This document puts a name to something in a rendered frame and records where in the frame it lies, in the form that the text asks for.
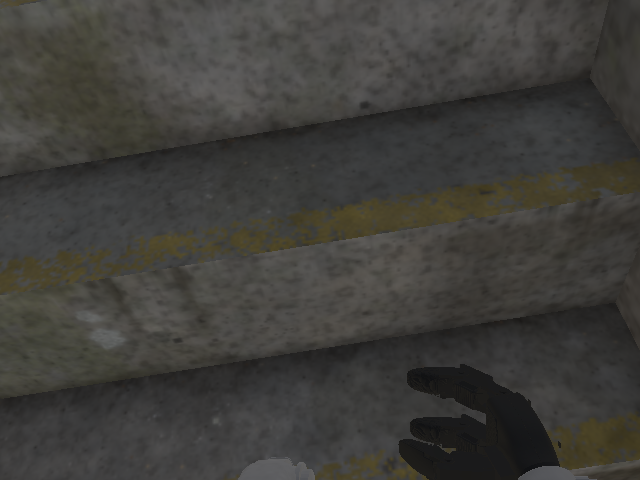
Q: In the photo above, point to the robot left thigh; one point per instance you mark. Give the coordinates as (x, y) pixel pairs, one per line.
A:
(276, 469)

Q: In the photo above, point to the right robot hand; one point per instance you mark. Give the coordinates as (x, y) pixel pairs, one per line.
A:
(513, 441)

